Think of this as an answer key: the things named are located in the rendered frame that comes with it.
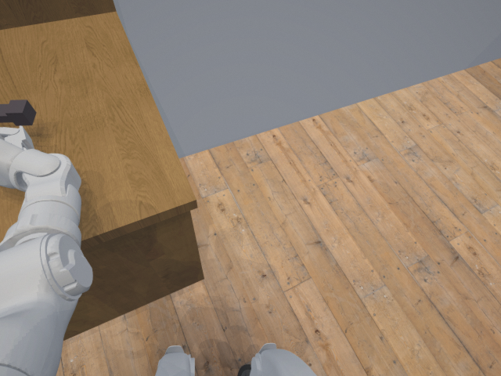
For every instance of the left robot hand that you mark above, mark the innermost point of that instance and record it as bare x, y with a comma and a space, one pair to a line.
13, 141

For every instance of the left robot upper arm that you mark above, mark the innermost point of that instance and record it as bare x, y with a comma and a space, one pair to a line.
40, 283

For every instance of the tap lever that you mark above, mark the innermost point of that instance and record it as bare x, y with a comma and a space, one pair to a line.
20, 112

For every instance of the left robot forearm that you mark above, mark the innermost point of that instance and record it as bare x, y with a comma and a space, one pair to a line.
52, 203

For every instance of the right robot shin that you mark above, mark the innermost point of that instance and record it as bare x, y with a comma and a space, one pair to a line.
265, 347

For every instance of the right robot thigh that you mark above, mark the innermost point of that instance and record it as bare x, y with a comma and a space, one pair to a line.
279, 362

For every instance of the counter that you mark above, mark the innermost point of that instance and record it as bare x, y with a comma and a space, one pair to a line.
73, 62

